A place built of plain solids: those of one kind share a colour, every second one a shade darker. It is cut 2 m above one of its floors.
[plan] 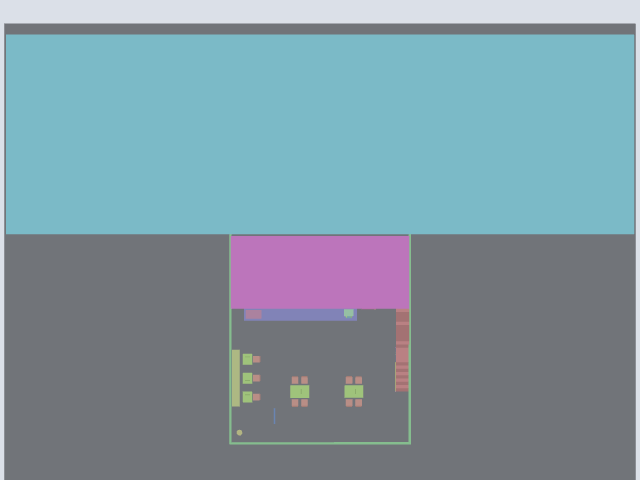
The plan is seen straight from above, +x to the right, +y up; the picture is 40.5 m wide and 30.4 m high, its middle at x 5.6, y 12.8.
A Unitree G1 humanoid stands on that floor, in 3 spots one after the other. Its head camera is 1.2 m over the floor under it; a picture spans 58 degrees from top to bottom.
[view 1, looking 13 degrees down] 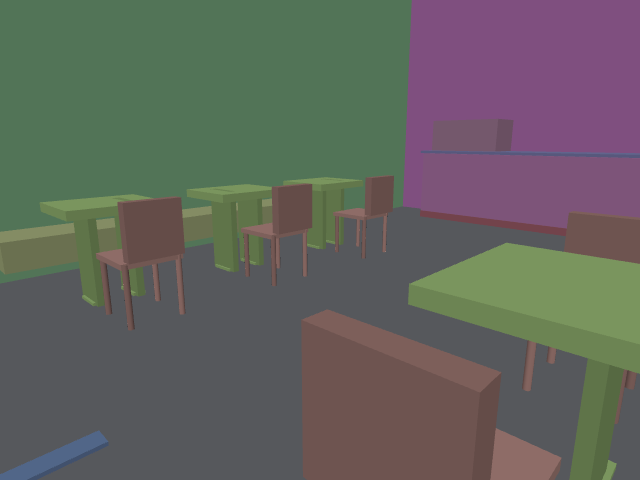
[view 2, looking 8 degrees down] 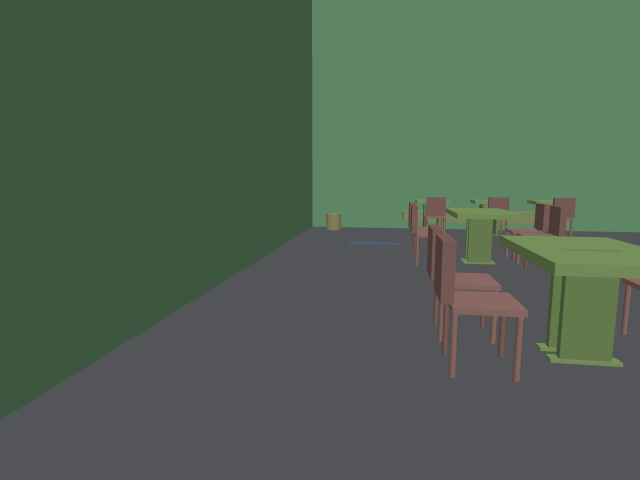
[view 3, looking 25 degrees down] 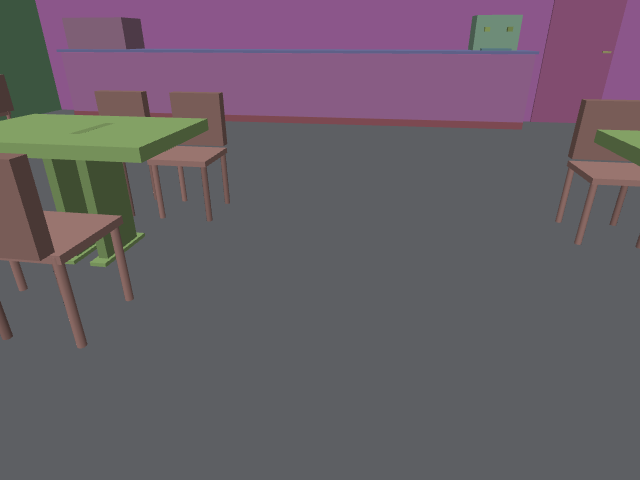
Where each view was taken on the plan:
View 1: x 4.43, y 1.65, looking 134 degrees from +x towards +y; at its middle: meeting_table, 4.88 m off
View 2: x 10.81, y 1.90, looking -171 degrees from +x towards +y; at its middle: ground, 8.62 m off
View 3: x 6.03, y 1.00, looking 99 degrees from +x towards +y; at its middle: ground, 2.84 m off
